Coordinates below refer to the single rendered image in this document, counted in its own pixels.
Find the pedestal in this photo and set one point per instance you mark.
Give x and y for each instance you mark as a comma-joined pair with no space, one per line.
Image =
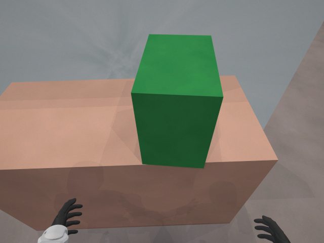
68,139

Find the left robot hand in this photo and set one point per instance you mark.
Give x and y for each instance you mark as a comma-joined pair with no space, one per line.
64,215

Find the carton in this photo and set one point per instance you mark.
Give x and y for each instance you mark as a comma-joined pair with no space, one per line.
177,96

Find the right robot hand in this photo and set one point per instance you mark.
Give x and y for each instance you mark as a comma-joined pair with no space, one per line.
277,235

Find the left robot forearm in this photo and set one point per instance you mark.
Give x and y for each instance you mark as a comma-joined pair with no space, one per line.
54,234

